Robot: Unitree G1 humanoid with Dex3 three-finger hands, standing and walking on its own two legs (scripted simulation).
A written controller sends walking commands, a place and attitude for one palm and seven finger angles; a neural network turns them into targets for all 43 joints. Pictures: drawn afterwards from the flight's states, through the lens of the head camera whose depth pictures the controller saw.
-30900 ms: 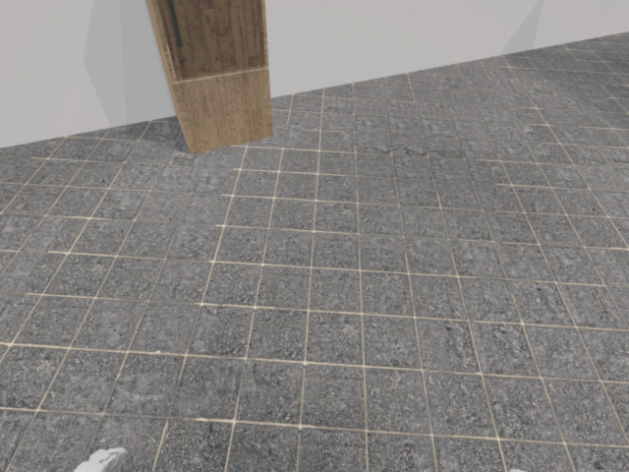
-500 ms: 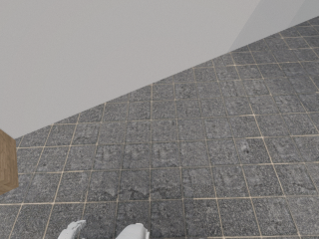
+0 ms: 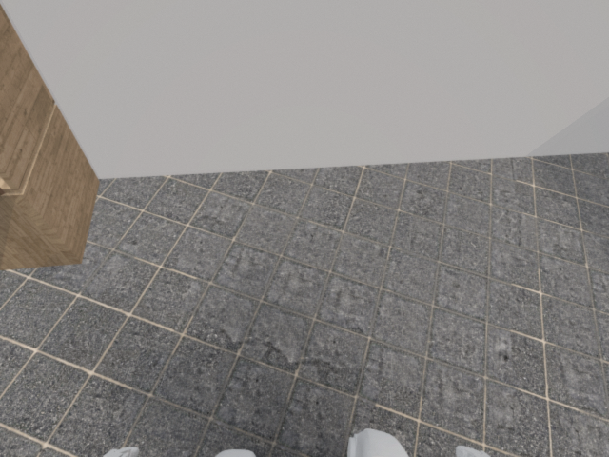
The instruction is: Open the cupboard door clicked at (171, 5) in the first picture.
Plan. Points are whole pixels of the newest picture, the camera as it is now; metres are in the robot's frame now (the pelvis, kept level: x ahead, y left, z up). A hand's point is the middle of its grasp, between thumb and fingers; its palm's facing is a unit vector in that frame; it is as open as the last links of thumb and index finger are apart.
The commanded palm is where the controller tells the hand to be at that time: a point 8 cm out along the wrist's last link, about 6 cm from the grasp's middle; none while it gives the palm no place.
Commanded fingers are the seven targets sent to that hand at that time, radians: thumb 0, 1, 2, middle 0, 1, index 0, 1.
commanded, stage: turn to face it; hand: left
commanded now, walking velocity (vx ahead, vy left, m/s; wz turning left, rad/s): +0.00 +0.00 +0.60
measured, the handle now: out of the picture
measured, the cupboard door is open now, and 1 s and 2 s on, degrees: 41 41 41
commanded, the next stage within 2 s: take the last steps up to it in 1.32 s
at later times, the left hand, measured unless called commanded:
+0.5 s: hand out of the picture +0.04 +0.13 -0.14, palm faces +0.28 -0.92 -0.26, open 7.3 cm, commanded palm none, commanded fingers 0.00 0.90 0.90 -0.20 -0.30 -0.20 -0.30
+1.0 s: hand out of the picture -0.03 +0.19 -0.16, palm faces +0.56 -0.78 -0.26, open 7.3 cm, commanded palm none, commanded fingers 0.00 0.90 0.90 -0.20 -0.30 -0.20 -0.30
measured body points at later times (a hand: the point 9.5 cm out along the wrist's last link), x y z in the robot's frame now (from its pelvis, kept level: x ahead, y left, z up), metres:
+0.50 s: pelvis +0.01 -0.07 +0.01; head +0.07 -0.08 +0.45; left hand +0.02 +0.18 -0.12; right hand +0.15 -0.31 -0.15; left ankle -0.04 +0.07 -0.65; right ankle +0.00 -0.17 -0.74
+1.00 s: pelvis +0.01 -0.05 +0.00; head +0.05 +0.00 +0.45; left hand -0.06 +0.23 -0.14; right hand +0.23 -0.20 -0.13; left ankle -0.03 +0.05 -0.74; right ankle +0.10 -0.19 -0.67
